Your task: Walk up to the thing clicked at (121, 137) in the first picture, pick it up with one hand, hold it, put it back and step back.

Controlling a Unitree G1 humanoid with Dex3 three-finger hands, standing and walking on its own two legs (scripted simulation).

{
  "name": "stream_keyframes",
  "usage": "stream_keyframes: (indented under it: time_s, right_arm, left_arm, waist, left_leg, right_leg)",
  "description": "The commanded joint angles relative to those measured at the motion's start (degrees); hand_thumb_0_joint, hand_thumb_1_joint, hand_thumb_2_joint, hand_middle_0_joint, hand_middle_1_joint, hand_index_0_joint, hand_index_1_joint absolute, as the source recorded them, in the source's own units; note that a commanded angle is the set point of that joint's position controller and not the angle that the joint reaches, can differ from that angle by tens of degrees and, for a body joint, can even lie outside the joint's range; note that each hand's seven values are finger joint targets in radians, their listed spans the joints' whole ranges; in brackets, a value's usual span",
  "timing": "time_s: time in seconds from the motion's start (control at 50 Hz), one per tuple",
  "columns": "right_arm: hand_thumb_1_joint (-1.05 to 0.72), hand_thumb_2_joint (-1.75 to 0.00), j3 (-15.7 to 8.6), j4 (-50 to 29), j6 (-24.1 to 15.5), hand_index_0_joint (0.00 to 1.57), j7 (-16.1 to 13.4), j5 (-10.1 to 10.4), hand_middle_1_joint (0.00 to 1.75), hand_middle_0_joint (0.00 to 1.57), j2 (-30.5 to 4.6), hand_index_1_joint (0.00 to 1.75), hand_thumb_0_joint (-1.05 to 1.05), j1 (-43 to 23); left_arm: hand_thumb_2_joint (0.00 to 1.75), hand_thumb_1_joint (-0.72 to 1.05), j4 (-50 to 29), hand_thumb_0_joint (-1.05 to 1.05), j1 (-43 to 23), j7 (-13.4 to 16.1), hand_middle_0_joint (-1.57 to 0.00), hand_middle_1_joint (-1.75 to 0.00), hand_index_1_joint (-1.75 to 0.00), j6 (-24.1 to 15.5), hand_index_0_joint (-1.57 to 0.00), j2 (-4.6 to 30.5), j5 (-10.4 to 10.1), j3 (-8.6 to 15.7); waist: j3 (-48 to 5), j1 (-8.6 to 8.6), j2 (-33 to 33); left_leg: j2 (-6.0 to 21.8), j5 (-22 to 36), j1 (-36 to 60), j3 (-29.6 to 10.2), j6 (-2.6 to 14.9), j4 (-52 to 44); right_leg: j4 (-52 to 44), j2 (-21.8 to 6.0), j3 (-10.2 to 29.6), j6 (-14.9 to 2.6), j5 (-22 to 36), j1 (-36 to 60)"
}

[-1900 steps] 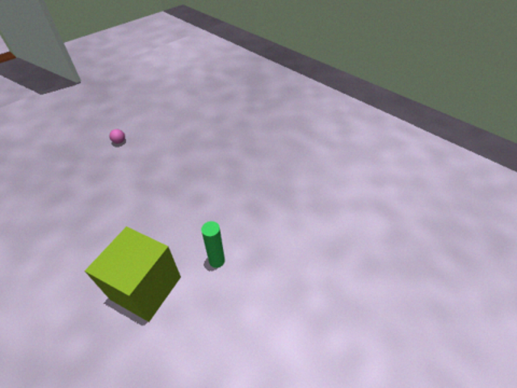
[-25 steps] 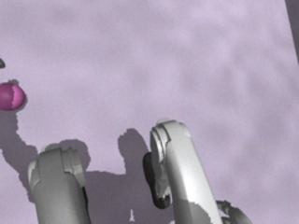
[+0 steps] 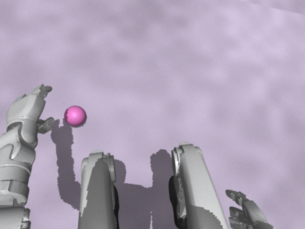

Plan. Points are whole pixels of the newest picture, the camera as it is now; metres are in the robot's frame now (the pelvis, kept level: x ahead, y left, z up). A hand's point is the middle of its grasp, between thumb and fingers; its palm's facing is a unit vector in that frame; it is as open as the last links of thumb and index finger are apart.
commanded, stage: home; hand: left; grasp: from above
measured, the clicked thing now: (75, 115) +0.50 +0.28 -0.39
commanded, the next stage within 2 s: none
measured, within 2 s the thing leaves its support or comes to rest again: neither
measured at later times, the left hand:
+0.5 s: hand (22, 177) +0.26 +0.21 +0.09, palm faces +0.02 -0.93 -0.37, open 7.4 cm
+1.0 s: hand out of the picture +0.22 +0.19 +0.24, palm faces +0.17 -0.96 -0.20, open 7.4 cm
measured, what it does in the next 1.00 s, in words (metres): rises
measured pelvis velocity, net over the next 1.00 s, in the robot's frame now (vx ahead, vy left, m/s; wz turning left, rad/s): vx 0.08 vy -0.01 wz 0.11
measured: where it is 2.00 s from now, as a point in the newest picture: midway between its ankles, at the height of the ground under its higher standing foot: (146, 216)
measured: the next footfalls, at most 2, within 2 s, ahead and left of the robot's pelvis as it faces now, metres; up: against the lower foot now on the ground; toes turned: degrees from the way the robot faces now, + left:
none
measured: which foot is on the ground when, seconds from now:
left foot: down 0.00-1.00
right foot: down 0.00-1.00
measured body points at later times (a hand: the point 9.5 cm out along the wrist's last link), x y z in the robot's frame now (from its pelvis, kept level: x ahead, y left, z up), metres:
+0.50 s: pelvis +0.02 -0.01 +0.17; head +0.12 +0.02 +0.61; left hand +0.25 +0.26 +0.12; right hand +0.23 -0.22 +0.09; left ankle +0.08 +0.13 -0.40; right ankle +0.09 -0.15 -0.40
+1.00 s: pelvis +0.08 -0.01 +0.28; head +0.09 +0.00 +0.73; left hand +0.21 +0.24 +0.26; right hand +0.27 -0.23 +0.22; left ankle +0.07 +0.13 -0.40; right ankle +0.09 -0.15 -0.40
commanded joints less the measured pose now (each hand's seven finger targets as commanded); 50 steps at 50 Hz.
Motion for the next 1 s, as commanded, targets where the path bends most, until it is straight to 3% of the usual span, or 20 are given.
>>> stream_keyframes:
  time_s: [0.0,0.06,0.1,0.24,0.28,0.32,0.34,0.4,0.44,0.46,0.52,0.68,0.82,0.98]
  right_arm:
    - [-0.9,-0.9,-4.89,-6.39,-1.4,0.2,-2.37,1.3,0.3,0.2,-10.32,0.3,0.0,3.84]
    - [-0.9,-0.9,-4.7,-7.28,-2.03,0.2,-3.78,1.9,0.3,0.2,-9.9,0.3,0.0,2.25]
    - [-0.9,-0.9,-4.61,-8.32,-2.54,0.2,-4.68,2.21,0.3,0.2,-9.61,0.3,0.0,1.08]
    - [-0.9,-0.9,-3.25,-11.14,-5.56,0.2,-8.48,3.23,0.3,0.2,-7.63,0.3,0.0,-2.89]
    - [-0.9,-0.9,-2.67,-11.5,-6.43,0.2,-9.51,3.41,0.3,0.2,-6.93,0.3,0.0,-3.3]
    - [-0.9,-0.9,-2.26,-11.72,-7.49,0.2,-10.41,3.44,0.3,0.2,-6.29,0.3,0.0,-3.28]
    - [-0.9,-0.9,-1.96,-12.11,-7.99,0.2,-10.87,3.53,0.3,0.2,-6.06,0.3,0.0,-2.97]
    - [-0.9,-0.9,-0.99,-12.46,-9.12,0.2,-12.15,3.84,0.3,0.2,-4.73,0.3,0.0,-1.43]
    - [-0.9,-0.9,-0.41,-12.66,-9.84,0.2,-13.27,3.94,0.3,0.2,-4.26,0.3,0.0,-0.74]
    - [-0.9,-0.9,-0.16,-12.46,-10.25,0.2,-13.81,4.03,0.3,0.2,-3.97,0.3,0.0,-0.02]
    - [-0.9,-0.9,0.46,-12.79,-11.57,0.2,-15.54,4.08,0.3,0.2,-3.44,0.3,0.0,1.37]
    - [-0.9,-0.9,0.96,-14.02,-14.78,0.2,-18.41,3.5,0.3,0.2,-2.55,0.3,0.0,4.59]
    - [-0.9,-0.9,0.39,-14.79,-16.66,0.2,-19.12,2.76,0.3,0.2,-2.34,0.3,0.0,4.74]
    - [-0.9,-0.9,-0.4,-14.3,-18.57,0.2,-18.95,2.15,0.3,0.2,-3.27,0.3,0.0,4.35]
  left_arm:
    - [0.9,0.9,-21.08,0.0,-5.76,-0.04,-0.2,-0.3,-0.3,0.25,-0.2,8.9,-7.96,2.96]
    - [0.9,0.9,-26.08,0.0,-2.48,0.65,-0.2,-0.3,-0.3,1.49,-0.2,7.96,-11.34,4.46]
    - [0.9,0.9,-27.98,0.0,2.65,0.61,-0.2,-0.3,-0.3,3.27,-0.2,4.51,-13.87,3.06]
    - [0.9,0.9,-38.41,0.0,15.7,1.14,-0.2,-0.3,-0.3,10.84,-0.2,-1.37,-25.82,1.35]
    - [0.9,0.9,-39.05,0.0,19.43,1.42,-0.2,-0.3,-0.3,12.72,-0.2,-2.24,-29.31,1.71]
    - [0.9,0.9,-42.91,0.0,20.42,1.65,-0.2,-0.3,-0.3,13.98,-0.2,-3.05,-32.28,1.33]
    - [0.9,0.9,-43.76,0.0,22.4,1.99,-0.2,-0.3,-0.3,14.66,-0.2,-2.74,-33.64,2.55]
    - [0.9,0.9,-45.26,0.0,28.5,2.84,-0.2,-0.3,-0.3,16.69,-0.2,-6.18,-36.52,1.65]
    - [0.9,0.9,-46.24,0.0,31.27,3.51,-0.2,-0.3,-0.3,18.05,-0.2,-6.63,-38.25,2.72]
    - [0.9,0.9,-47.1,0.0,32.73,3.6,-0.2,-0.3,-0.3,18.66,-0.2,-8.08,-38.98,1.9]
    - [0.9,0.9,-48.93,0.0,37.16,3.87,-0.2,-0.3,-0.3,20.75,-0.2,-9.87,-41.66,2.5]
    - [0.9,0.9,-55.86,0.0,49.73,2.86,-0.2,-0.3,-0.3,23.69,-0.2,-13.62,-45.53,2.58]
    - [0.9,0.9,-59.97,0.0,57.06,1.3,-0.2,-0.3,-0.3,24.79,-0.2,-15.09,-45.1,1.2]
    - [0.9,0.9,-60.05,0.0,55.78,-0.49,-0.2,-0.3,-0.3,23.92,-0.2,-14.83,-44.72,0.93]
  waist:
    - [-32.57,0.71,7.65]
    - [-33.06,1.95,8.34]
    - [-31.61,1.95,7.87]
    - [-27.09,1.25,4.7]
    - [-23.03,1.07,2.83]
    - [-22.35,0.76,4.95]
    - [-22.38,1.39,4.96]
    - [-20.08,0.96,3.43]
    - [-18.19,1.78,3.24]
    - [-17.8,1.43,3.18]
    - [-15.83,1.69,2.35]
    - [-11.18,3.1,2.07]
    - [-4.98,3.29,0.16]
    - [-2.34,2.76,-1.2]
  left_leg:
    - [-0.78,6.73,31.57,2.51,2.24,-21.13]
    - [-0.61,5.17,36.78,2.01,1.85,-25.55]
    - [-0.48,4.41,39.85,1.54,1.59,-28.95]
    - [-0.9,0.67,46.4,2.3,1.9,-37.55]
    - [-0.88,-1.51,47.6,2.09,2.05,-40.43]
    - [-0.77,-1.37,51.2,2.1,1.89,-43.35]
    - [-0.65,-0.87,52.89,1.69,1.81,-44.73]
    - [-0.75,2.56,57.07,1.48,1.68,-48.54]
    - [-0.8,3.19,59.93,1.26,1.56,-51.53]
    - [-0.67,5.49,61.89,1.36,1.41,-52.84]
    - [-0.87,9.56,65.53,2.07,1.35,-56.3]
    - [-1.1,21.89,76.76,3.77,1.0,-65.07]
    - [-1.5,22.58,80.03,4.66,1.22,-69.8]
    - [-1.7,22.28,81.79,5.21,1.41,-71.08]
  right_leg:
    - [-17.16,1.76,-3.86,-5.48,10.13,21.35]
    - [-20.13,1.45,-3.58,-5.53,8.8,24.1]
    - [-22.47,1.24,-3.59,-5.43,8.17,25.7]
    - [-34.01,1.17,-1.99,-4.83,4.74,36.71]
    - [-37.58,1.11,-1.43,-4.69,2.45,38.76]
    - [-40.19,1.01,-1.03,-4.72,2.62,41.13]
    - [-41.03,1.06,-1.11,-4.69,3.13,42.82]
    - [-45.28,0.99,-1.09,-4.6,5.98,48.53]
    - [-48.45,1.06,-1.11,-4.61,6.51,51.36]
    - [-49.73,1.08,-1.14,-4.62,8.45,53.46]
    - [-54.25,1.25,-1.25,-4.48,11.77,59.31]
    - [-63.84,1.7,-2.68,-3.96,22.25,72.45]
    - [-69.23,2.27,-3.82,-3.82,21.82,76.18]
    - [-70.61,2.04,-4.16,-3.38,21.4,76.54]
